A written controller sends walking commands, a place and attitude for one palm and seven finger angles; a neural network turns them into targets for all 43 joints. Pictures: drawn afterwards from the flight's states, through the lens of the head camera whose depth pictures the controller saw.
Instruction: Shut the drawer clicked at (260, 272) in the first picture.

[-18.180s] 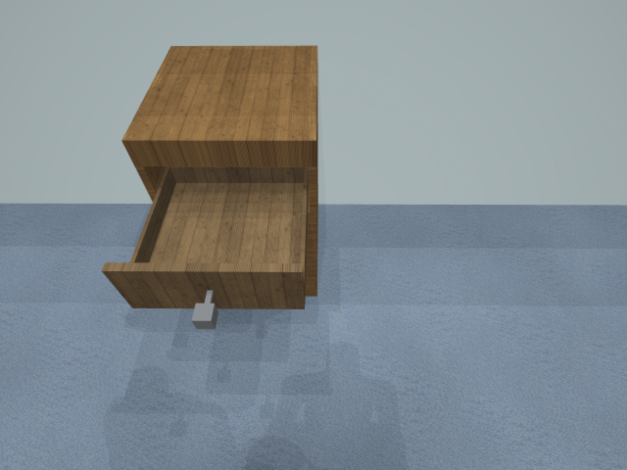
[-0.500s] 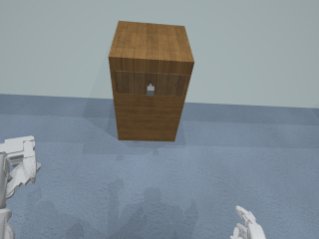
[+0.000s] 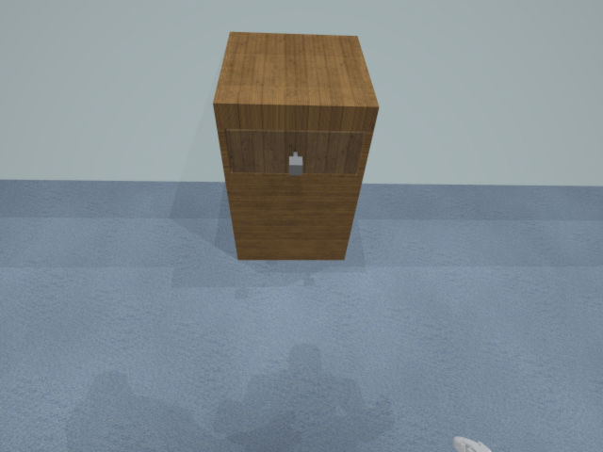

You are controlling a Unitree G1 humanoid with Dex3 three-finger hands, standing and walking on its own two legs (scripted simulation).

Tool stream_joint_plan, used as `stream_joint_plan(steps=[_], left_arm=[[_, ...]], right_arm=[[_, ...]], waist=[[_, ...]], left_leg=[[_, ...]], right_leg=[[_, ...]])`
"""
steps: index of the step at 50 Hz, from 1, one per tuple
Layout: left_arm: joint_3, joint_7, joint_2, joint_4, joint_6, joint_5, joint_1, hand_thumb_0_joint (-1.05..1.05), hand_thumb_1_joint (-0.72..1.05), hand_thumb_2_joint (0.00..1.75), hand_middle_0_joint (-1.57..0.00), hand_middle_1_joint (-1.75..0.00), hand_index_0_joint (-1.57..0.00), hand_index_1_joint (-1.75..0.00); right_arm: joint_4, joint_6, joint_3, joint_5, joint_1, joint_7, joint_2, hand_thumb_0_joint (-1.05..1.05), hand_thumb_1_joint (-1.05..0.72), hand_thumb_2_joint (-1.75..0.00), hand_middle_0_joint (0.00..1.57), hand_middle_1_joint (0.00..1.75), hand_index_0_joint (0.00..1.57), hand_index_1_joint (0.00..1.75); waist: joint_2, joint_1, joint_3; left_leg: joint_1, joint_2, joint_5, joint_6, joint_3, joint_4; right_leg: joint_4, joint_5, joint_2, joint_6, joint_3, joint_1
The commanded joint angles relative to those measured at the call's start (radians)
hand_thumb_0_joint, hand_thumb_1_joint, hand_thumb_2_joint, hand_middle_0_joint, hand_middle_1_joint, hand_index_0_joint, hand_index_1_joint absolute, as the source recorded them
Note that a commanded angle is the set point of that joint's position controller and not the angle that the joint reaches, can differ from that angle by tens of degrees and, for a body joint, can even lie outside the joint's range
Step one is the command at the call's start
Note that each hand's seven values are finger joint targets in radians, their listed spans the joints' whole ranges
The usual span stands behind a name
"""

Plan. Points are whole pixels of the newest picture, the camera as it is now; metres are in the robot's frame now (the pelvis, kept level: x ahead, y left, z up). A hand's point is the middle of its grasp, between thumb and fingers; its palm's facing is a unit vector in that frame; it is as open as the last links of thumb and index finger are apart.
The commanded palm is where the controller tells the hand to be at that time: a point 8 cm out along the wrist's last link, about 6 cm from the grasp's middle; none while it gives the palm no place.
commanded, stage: let the arm hang, fingers relaxed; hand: left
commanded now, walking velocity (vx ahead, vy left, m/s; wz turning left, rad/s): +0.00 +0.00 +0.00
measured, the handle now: (295, 161) +0.89 +0.04 -0.21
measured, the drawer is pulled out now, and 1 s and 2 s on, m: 0.00 0.00 0.00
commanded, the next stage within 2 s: look to check the result in 0.84 s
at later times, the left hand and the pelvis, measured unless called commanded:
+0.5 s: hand out of the picture +0.01 +0.19 -0.16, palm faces -0.01 -0.96 -0.26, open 6.9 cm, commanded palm none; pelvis +0.01 -0.01 +0.01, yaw -1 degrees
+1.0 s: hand out of the picture +0.04 +0.14 -0.16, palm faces -0.01 -0.98 -0.20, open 7.3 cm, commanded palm none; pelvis +0.02 -0.03 +0.01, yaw -1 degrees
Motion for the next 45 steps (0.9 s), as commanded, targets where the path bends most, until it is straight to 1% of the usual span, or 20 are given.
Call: stream_joint_plan(steps=[1, 2, 3, 5, 7, 10, 13, 14, 17, 20, 21, 24, 27, 30, 31, 33, 36, 40, 41, 45], left_arm=[[0.036, 0.013, 0.195, 0.04, -0.06, -0.009, 0.007, 0.0, 0.9, 0.9, -0.84, -0.99, -0.84, -0.99], [0.029, 0.012, 0.177, 0.082, -0.061, -0.011, 0.008, 0.0, 0.9, 0.9, -0.8, -0.95, -0.8, -0.95], [0.026, 0.012, 0.168, 0.122, -0.063, -0.015, 0.02, 0.0, 0.9, 0.9, -0.76, -0.91, -0.76, -0.91], [0.031, 0.013, 0.147, 0.177, -0.061, -0.012, 0.04, 0.0, 0.9, 0.9, -0.68, -0.82, -0.68, -0.82], [0.021, 0.012, 0.15, 0.219, -0.063, -0.013, 0.039, 0.0, 0.9, 0.9, -0.6, -0.73, -0.6, -0.73], [0.012, 0.012, 0.145, 0.269, -0.066, -0.016, 0.038, 0.0, 0.9, 0.9, -0.48, -0.6, -0.48, -0.6], [0.008, 0.016, 0.142, 0.31, -0.069, -0.019, 0.041, 0.0, 0.9, 0.9, -0.36, -0.47, -0.36, -0.47], [0.007, 0.017, 0.143, 0.319, -0.068, -0.019, 0.041, 0.0, 0.9, 0.9, -0.32, -0.43, -0.32, -0.43], [0.003, 0.021, 0.137, 0.344, -0.067, -0.02, 0.041, 0.0, 0.9, 0.9, -0.2, -0.3, -0.2, -0.3], [0.003, 0.024, 0.13, 0.362, -0.068, -0.02, 0.034, 0.0, 0.9, 0.9, -0.2, -0.3, -0.2, -0.3], [0.004, 0.025, 0.131, 0.363, -0.069, -0.02, 0.039, 0.0, 0.9, 0.9, -0.2, -0.3, -0.2, -0.3], [0.003, 0.027, 0.12, 0.37, -0.07, -0.021, 0.021, 0.0, 0.9, 0.9, -0.2, -0.3, -0.2, -0.3], [0.005, 0.03, 0.109, 0.37, -0.072, -0.021, 0.014, 0.0, 0.9, 0.9, -0.2, -0.3, -0.2, -0.3], [0.005, 0.031, 0.096, 0.37, -0.073, -0.022, 0.001, 0.0, 0.9, 0.9, -0.2, -0.3, -0.2, -0.3], [0.007, 0.032, 0.098, 0.368, -0.073, -0.021, 0.0, 0.0, 0.9, 0.9, -0.2, -0.3, -0.2, -0.3], [0.008, 0.032, 0.087, 0.369, -0.073, -0.022, -0.005, 0.0, 0.9, 0.9, -0.2, -0.3, -0.2, -0.3], [0.01, 0.034, 0.082, 0.368, -0.076, -0.023, -0.004, 0.0, 0.9, 0.9, -0.2, -0.3, -0.2, -0.3], [0.01, 0.035, 0.068, 0.373, -0.074, -0.025, -0.008, 0.0, 0.9, 0.9, -0.2, -0.3, -0.2, -0.3], [0.01, 0.036, 0.066, 0.37, -0.074, -0.024, -0.006, 0.0, 0.9, 0.9, -0.2, -0.3, -0.2, -0.3], [0.009, 0.036, 0.054, 0.377, -0.074, -0.025, 0.001, 0.0, 0.9, 0.9, -0.2, -0.3, -0.2, -0.3]], right_arm=[[-0.042, -0.003, -0.036, 0.003, -0.012, -0.014, -0.14, 0.0, -0.9, -0.9, 0.2, 0.3, 0.2, 0.3], [-0.025, -0.001, -0.035, 0.004, -0.002, -0.016, -0.128, 0.0, -0.9, -0.9, 0.2, 0.3, 0.2, 0.3], [-0.004, 0.003, -0.034, 0.003, 0.013, -0.02, -0.122, 0.0, -0.9, -0.9, 0.2, 0.3, 0.2, 0.3], [0.016, 0.008, -0.04, 0.001, 0.035, -0.023, -0.109, 0.0, -0.9, -0.9, 0.2, 0.3, 0.2, 0.3], [0.04, 0.011, -0.043, 0.005, 0.055, -0.025, -0.117, 0.0, -0.9, -0.9, 0.2, 0.3, 0.2, 0.3], [0.076, 0.009, -0.045, 0.006, 0.09, -0.029, -0.121, 0.0, -0.9, -0.9, 0.2, 0.3, 0.2, 0.3], [0.107, 0.003, -0.042, 0.009, 0.105, -0.032, -0.115, 0.0, -0.9, -0.9, 0.2, 0.3, 0.2, 0.3], [0.117, 0.004, -0.043, 0.009, 0.111, -0.032, -0.113, 0.0, -0.9, -0.9, 0.2, 0.3, 0.2, 0.3], [0.143, 0.004, -0.04, 0.009, 0.119, -0.033, -0.104, 0.0, -0.9, -0.9, 0.2, 0.3, 0.2, 0.3], [0.167, 0.002, -0.038, 0.007, 0.129, -0.033, -0.095, 0.0, -0.9, -0.9, 0.2, 0.3, 0.2, 0.3], [0.172, 0.001, -0.038, 0.009, 0.136, -0.033, -0.092, 0.0, -0.9, -0.9, 0.2, 0.3, 0.2, 0.3], [0.19, 0.0, -0.034, 0.006, 0.138, -0.034, -0.074, 0.0, -0.9, -0.9, 0.2, 0.3, 0.2, 0.3], [0.203, -0.002, -0.031, 0.005, 0.145, -0.033, -0.055, 0.0, -0.9, -0.9, 0.2, 0.3, 0.2, 0.3], [0.215, -0.005, -0.027, 0.004, 0.146, -0.036, -0.043, 0.0, -0.9, -0.9, 0.2, 0.3, 0.2, 0.3], [0.215, -0.005, -0.028, 0.005, 0.154, -0.036, -0.04, 0.0, -0.9, -0.9, 0.2, 0.3, 0.2, 0.3], [0.223, -0.007, -0.026, 0.003, 0.154, -0.037, -0.026, 0.0, -0.9, -0.9, 0.2, 0.3, 0.2, 0.3], [0.225, -0.01, -0.027, 0.005, 0.165, -0.04, -0.025, 0.0, -0.9, -0.9, 0.2, 0.3, 0.2, 0.3], [0.236, -0.008, -0.024, 0.004, 0.166, -0.043, -0.01, 0.0, -0.9, -0.9, 0.2, 0.3, 0.2, 0.3], [0.234, -0.006, -0.026, 0.005, 0.168, -0.043, -0.009, 0.0, -0.9, -0.9, 0.2, 0.3, 0.2, 0.3], [0.239, -0.007, -0.025, 0.005, 0.177, -0.045, -0.001, 0.0, -0.9, -0.9, 0.2, 0.3, 0.2, 0.3]], waist=[[0.151, 0.018, -0.042], [0.154, 0.013, -0.043], [0.177, 0.013, -0.053], [0.197, 0.014, -0.058], [0.12, 0.012, -0.04], [0.059, 0.007, -0.034], [0.042, 0.011, -0.023], [0.021, 0.01, -0.016], [0.007, 0.011, 0.012], [0.006, 0.013, 0.023], [0.006, 0.015, 0.011], [0.006, 0.012, 0.031], [-0.007, 0.014, 0.02], [0.025, 0.013, 0.025], [0.018, 0.016, 0.031], [0.035, 0.014, 0.025], [0.007, 0.015, -0.005], [0.041, 0.012, 0.016], [0.028, 0.013, 0.025], [0.027, 0.009, 0.012]], left_leg=[[0.055, 0.118, -0.076, -0.004, -0.166, -0.202], [0.068, 0.115, -0.102, -0.008, -0.161, -0.208], [0.086, 0.119, -0.128, -0.008, -0.163, -0.221], [0.09, 0.125, -0.193, -0.006, -0.172, -0.242], [0.094, 0.133, -0.19, -0.006, -0.174, -0.243], [0.123, 0.139, -0.149, -0.005, -0.173, -0.242], [0.136, 0.146, -0.087, -0.001, -0.168, -0.243], [0.137, 0.147, -0.085, -0.003, -0.163, -0.244], [0.136, 0.143, -0.076, -0.003, -0.158, -0.251], [0.134, 0.144, -0.07, -0.005, -0.151, -0.257], [0.137, 0.141, -0.041, -0.006, -0.142, -0.247], [0.135, 0.139, -0.031, -0.009, -0.133, -0.251], [0.141, 0.135, 0.023, -0.014, -0.116, -0.237], [0.148, 0.134, 0.059, -0.017, -0.11, -0.235], [0.139, 0.134, 0.07, -0.017, -0.111, -0.23], [0.143, 0.131, 0.087, -0.021, -0.104, -0.227], [0.159, 0.136, 0.14, -0.022, -0.099, -0.212], [0.162, 0.134, 0.13, -0.026, -0.091, -0.215], [0.157, 0.133, 0.133, -0.026, -0.094, -0.211], [0.174, 0.135, 0.134, -0.027, -0.089, -0.209]], right_leg=[[-0.185, -0.025, -0.038, -0.074, 0.086, -0.001], [-0.2, -0.034, -0.04, -0.076, 0.086, -0.005], [-0.212, -0.044, -0.037, -0.078, 0.089, -0.004], [-0.222, -0.059, -0.031, -0.079, 0.072, 0.001], [-0.239, -0.06, -0.033, -0.08, 0.068, -0.007], [-0.252, -0.053, -0.038, -0.082, 0.07, -0.02], [-0.25, -0.006, -0.044, -0.082, 0.069, -0.01], [-0.253, -0.013, -0.045, -0.081, 0.065, -0.011], [-0.258, -0.019, -0.045, -0.081, 0.069, -0.021], [-0.256, -0.012, -0.045, -0.077, 0.069, -0.018], [-0.256, 0.002, -0.045, -0.078, 0.072, -0.004], [-0.26, 0.0, -0.045, -0.076, 0.076, -0.01], [-0.26, 0.028, -0.05, -0.073, 0.071, 0.007], [-0.256, 0.056, -0.049, -0.072, 0.076, 0.013], [-0.256, 0.061, -0.046, -0.072, 0.073, 0.02], [-0.257, 0.075, -0.048, -0.071, 0.073, 0.03], [-0.253, 0.123, -0.049, -0.07, 0.072, 0.056], [-0.263, 0.118, -0.052, -0.071, 0.076, 0.047], [-0.263, 0.119, -0.047, -0.07, 0.074, 0.045], [-0.267, 0.125, -0.047, -0.072, 0.078, 0.048]])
